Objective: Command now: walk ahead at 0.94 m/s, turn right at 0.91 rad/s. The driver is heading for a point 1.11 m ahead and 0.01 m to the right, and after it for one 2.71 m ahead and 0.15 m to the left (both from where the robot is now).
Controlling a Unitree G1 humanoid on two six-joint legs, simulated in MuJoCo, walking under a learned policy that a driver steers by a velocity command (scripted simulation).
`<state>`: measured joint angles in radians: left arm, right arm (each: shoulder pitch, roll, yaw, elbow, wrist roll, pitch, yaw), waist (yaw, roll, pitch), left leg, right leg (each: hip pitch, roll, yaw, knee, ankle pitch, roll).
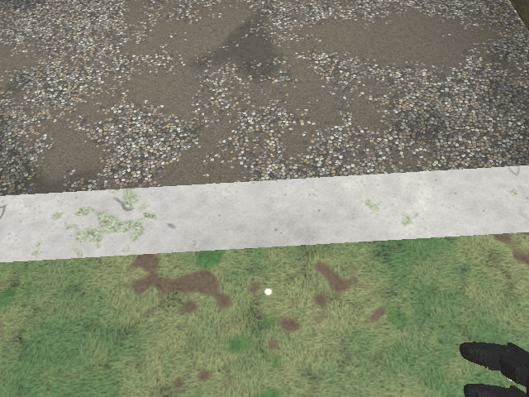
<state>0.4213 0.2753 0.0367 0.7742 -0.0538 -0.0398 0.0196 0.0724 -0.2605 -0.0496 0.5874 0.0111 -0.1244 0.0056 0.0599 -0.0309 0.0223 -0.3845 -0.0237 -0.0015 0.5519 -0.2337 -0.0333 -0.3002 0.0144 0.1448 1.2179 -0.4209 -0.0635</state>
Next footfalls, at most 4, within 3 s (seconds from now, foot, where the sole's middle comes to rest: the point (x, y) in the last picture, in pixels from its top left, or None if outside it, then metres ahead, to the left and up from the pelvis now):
0.34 right None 0.45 -0.18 -0.76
0.80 left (379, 235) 0.91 -0.22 -0.76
1.14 right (443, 188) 1.09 -0.43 -0.76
1.44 left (353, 202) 1.03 -0.15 -0.76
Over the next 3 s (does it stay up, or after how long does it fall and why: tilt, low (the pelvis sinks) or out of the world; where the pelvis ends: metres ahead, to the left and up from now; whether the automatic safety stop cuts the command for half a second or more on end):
stays up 0.88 -0.15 -0.01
